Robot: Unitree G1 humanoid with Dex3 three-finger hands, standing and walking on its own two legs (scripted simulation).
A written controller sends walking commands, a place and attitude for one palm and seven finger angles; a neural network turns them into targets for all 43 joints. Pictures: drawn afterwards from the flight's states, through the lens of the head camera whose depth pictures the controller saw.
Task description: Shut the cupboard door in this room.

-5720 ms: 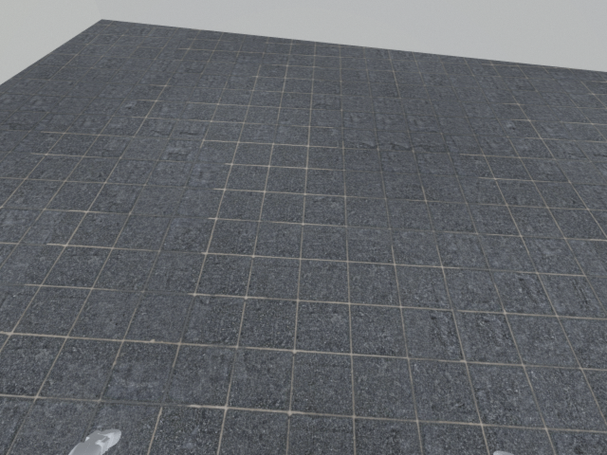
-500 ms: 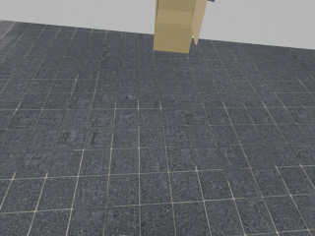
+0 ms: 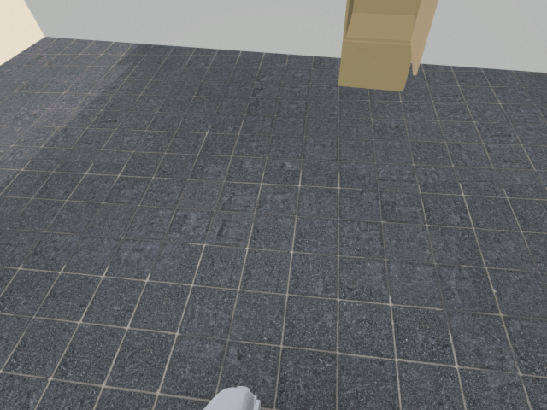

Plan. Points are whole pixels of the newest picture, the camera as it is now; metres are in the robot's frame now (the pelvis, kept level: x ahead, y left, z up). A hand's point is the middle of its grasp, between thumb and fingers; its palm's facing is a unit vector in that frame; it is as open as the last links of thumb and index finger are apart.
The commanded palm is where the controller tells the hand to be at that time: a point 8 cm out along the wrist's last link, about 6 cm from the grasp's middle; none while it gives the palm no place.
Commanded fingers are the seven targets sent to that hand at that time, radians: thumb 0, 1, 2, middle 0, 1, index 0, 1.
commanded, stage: turn or walk to find it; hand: left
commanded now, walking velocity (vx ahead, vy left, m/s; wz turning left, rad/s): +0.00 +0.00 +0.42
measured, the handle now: out of the picture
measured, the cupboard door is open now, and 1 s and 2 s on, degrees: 92 92 92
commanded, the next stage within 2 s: stand and wait in 0.50 s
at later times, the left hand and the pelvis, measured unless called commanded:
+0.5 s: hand out of the picture +0.01 +0.26 -0.17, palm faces +0.25 -0.94 -0.25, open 7.4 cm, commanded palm none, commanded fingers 0.00 0.90 0.90 -0.20 -0.30 -0.20 -0.30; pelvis +0.01 +0.04 +0.00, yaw +12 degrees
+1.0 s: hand out of the picture +0.02 +0.16 -0.15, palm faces +0.31 -0.91 -0.26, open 7.3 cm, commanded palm none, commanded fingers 0.00 0.90 0.90 -0.20 -0.30 -0.20 -0.30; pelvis +0.03 -0.03 +0.00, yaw +17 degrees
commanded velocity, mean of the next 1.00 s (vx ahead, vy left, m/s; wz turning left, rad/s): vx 0.00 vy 0.00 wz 0.25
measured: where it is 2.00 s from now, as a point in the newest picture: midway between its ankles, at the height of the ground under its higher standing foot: outside the picture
